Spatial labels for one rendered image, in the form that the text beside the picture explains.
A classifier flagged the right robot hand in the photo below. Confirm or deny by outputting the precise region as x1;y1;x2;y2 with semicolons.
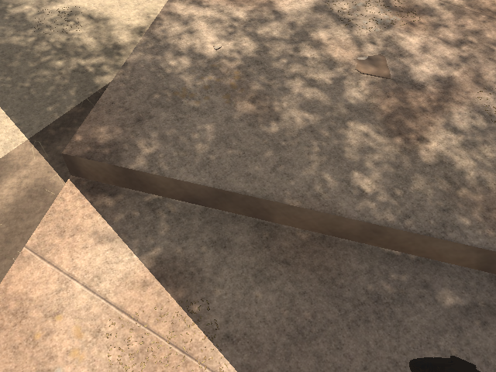
409;356;480;372

